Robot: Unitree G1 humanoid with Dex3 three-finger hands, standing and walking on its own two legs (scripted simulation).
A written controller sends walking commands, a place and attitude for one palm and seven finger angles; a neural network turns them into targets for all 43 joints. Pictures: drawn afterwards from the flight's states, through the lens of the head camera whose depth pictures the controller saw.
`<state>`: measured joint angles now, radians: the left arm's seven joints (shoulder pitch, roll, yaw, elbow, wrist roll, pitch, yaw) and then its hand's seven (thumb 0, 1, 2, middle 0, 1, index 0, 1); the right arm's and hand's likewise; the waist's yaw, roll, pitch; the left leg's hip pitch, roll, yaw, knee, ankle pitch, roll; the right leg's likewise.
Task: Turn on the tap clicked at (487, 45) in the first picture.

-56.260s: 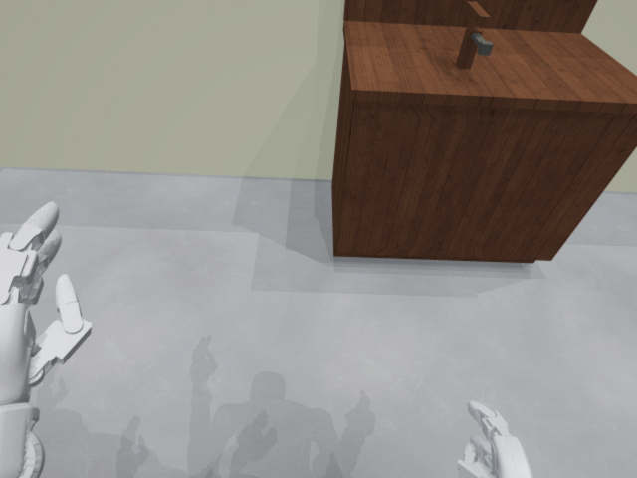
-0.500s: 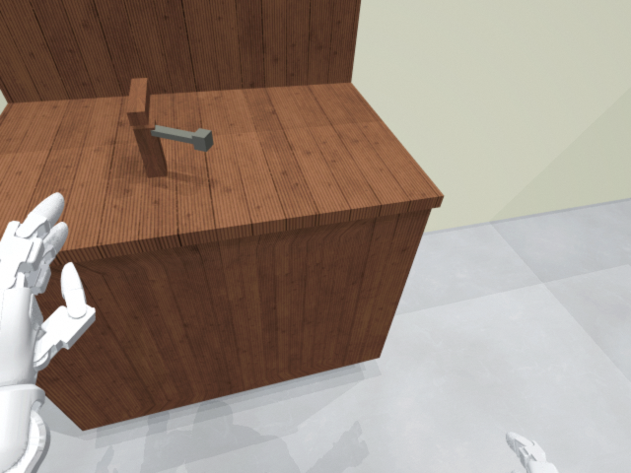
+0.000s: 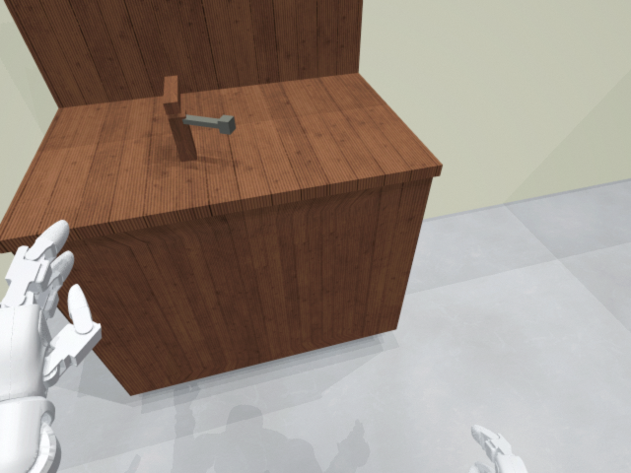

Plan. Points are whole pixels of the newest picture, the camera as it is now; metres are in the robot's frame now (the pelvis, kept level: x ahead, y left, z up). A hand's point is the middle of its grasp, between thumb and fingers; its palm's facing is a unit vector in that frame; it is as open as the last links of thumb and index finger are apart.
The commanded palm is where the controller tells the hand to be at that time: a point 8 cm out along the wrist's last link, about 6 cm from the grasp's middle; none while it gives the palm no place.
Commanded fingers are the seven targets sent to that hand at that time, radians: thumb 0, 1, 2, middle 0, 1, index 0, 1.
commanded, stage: stop stepping back and stand still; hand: left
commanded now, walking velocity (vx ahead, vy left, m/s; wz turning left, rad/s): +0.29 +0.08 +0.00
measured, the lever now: (226, 124) +0.73 +0.27 +0.10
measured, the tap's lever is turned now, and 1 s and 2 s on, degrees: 59 59 59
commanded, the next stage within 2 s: stand and check the lever's angle in 1.46 s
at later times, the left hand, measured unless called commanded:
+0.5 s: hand (86, 308) +0.23 +0.26 +0.16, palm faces +0.39 -0.82 -0.42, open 7.4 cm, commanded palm +0.17 +0.31 +0.17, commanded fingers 0.00 0.90 0.90 -0.20 -0.30 -0.20 -0.30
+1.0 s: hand (32, 346) +0.18 +0.30 +0.15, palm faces +0.42 -0.81 -0.41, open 7.4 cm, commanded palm +0.13 +0.33 +0.17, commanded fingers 0.00 0.90 0.90 -0.20 -0.30 -0.20 -0.30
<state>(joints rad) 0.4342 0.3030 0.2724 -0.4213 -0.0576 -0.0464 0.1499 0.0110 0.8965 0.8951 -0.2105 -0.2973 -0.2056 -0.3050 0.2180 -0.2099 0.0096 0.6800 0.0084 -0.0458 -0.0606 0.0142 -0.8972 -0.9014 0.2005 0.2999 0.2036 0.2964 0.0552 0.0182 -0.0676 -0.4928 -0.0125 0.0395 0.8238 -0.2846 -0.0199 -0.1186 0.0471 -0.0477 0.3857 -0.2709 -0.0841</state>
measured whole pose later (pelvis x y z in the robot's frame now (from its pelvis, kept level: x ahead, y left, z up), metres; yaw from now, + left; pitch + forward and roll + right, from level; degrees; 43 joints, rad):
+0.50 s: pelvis +0.02 +0.03 -0.01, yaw +2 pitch +1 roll +1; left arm 0.50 0.36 0.33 -0.53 -0.06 -0.14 0.15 0.01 0.89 0.89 -0.21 -0.30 -0.21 -0.31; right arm 0.22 -0.18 0.01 0.60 0.02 -0.09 -0.05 0.01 -0.90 -0.90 0.20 0.30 0.20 0.30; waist -0.01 0.01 0.03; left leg -0.22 0.04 0.08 0.58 -0.33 0.00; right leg -0.17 -0.01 -0.07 0.55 -0.39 -0.03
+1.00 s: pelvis -0.02 +0.05 +0.00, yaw +2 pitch +0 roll -1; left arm 0.50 0.36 0.33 -0.49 -0.06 -0.13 0.16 0.01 0.89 0.89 -0.22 -0.30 -0.21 -0.31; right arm 0.19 -0.22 -0.01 0.57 0.02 -0.07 -0.07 0.01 -0.90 -0.90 0.20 0.30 0.20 0.30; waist 0.00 0.03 0.02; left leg -0.24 0.04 0.08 0.50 -0.26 0.01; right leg -0.17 0.00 -0.07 0.44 -0.27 -0.01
